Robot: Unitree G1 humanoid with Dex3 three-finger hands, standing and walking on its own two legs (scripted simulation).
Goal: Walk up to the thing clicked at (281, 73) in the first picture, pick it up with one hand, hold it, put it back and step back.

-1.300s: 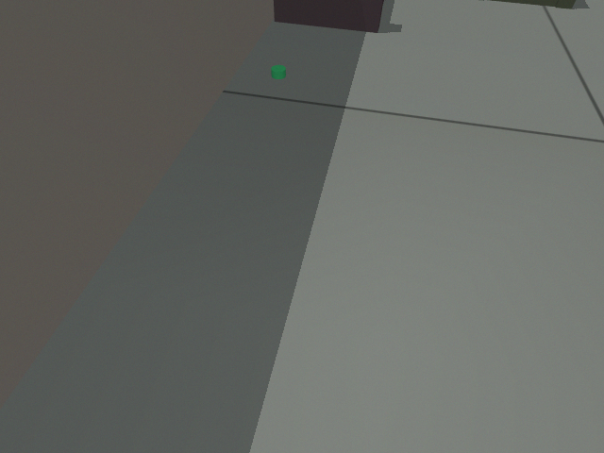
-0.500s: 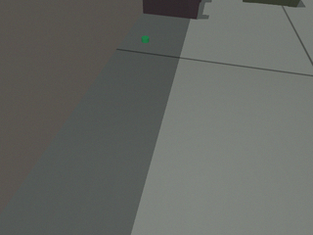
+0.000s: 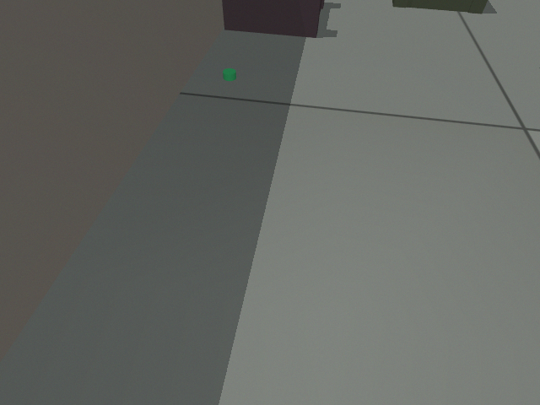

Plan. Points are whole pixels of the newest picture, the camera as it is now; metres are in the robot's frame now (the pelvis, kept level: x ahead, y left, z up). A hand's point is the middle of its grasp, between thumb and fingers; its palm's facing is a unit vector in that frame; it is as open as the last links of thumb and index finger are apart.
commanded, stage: walk up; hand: left
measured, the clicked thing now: (229, 74) +2.43 +0.20 -0.76
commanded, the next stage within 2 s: none
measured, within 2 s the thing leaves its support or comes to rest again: neither
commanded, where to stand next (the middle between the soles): +2.00 -0.03 m, yaw -1 degrees
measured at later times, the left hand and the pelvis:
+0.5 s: hand (155, 376) +0.22 +0.20 -0.14, palm faces +0.04 -0.92 -0.38, open 7.4 cm; pelvis +0.22 -0.09 -0.01, yaw +2 degrees
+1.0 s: hand (195, 174) +0.70 +0.18 -0.14, palm faces -0.08 -0.91 -0.41, open 7.4 cm; pelvis +0.56 -0.11 -0.04, yaw +1 degrees
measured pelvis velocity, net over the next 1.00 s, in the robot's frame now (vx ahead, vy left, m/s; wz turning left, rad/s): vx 0.56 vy -0.11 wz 0.01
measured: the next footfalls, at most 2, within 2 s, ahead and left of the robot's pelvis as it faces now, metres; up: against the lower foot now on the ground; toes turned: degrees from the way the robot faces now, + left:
right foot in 0.18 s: +0.18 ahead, -0.21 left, +0.00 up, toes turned -7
left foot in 0.62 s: +0.46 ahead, +0.08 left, +0.00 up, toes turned +8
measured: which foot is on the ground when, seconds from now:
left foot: down 0.00-0.18, up 0.20-0.60, down 0.62-1.00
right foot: up 0.00-0.16, down 0.18-0.64, up 0.66-0.98, down 1.00-1.00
